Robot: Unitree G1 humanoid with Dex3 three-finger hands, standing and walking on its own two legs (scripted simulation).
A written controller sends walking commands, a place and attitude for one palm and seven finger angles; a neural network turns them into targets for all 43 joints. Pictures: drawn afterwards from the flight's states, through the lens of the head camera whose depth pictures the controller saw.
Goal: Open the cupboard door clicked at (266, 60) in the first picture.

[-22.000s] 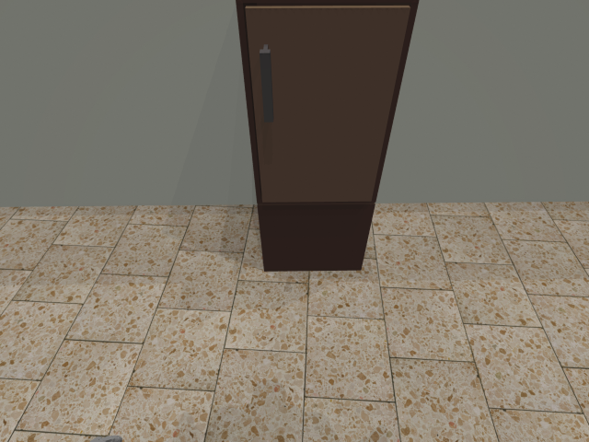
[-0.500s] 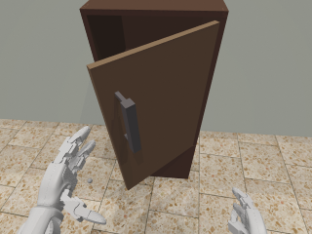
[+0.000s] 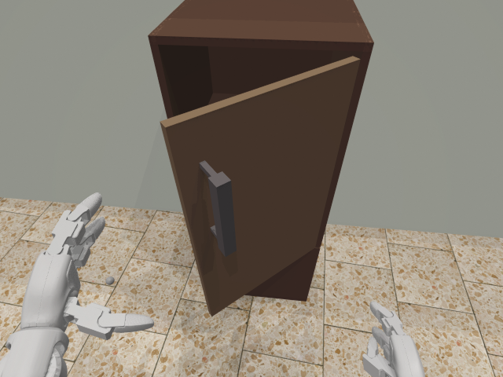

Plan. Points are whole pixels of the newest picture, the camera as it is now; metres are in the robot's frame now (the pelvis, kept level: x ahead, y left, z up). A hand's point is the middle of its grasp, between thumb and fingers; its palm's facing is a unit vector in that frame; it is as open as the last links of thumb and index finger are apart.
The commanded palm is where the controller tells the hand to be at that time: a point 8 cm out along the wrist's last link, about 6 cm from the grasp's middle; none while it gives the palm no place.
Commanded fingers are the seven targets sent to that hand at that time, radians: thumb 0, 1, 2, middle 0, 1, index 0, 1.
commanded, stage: draw the hand back to the body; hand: left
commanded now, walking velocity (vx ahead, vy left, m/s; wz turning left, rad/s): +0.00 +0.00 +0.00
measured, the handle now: (217, 210) +0.35 +0.11 +0.10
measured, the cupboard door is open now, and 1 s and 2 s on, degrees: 42 42 42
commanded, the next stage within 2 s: step back with the hand held close in 0.94 s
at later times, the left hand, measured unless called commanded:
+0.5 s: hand (76, 243) +0.22 +0.26 +0.16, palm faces +0.43 -0.81 -0.40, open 9.8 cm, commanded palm +0.18 +0.30 +0.18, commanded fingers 0.00 0.83 0.87 -0.20 -0.30 -0.20 -0.30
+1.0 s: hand (67, 241) +0.22 +0.26 +0.17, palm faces +0.45 -0.81 -0.38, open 7.4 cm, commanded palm +0.17 +0.30 +0.18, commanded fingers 0.00 0.90 0.90 -0.20 -0.30 -0.20 -0.30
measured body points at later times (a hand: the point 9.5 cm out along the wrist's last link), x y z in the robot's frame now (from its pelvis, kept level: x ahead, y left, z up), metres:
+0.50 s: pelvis +0.03 +0.00 +0.02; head +0.01 -0.02 +0.47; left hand +0.19 +0.30 +0.18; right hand +0.21 -0.22 -0.06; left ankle +0.00 +0.13 -0.72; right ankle +0.00 -0.13 -0.72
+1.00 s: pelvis +0.02 +0.00 +0.02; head +0.00 -0.02 +0.47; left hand +0.19 +0.30 +0.19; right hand +0.20 -0.23 -0.06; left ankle +0.00 +0.13 -0.72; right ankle +0.00 -0.13 -0.72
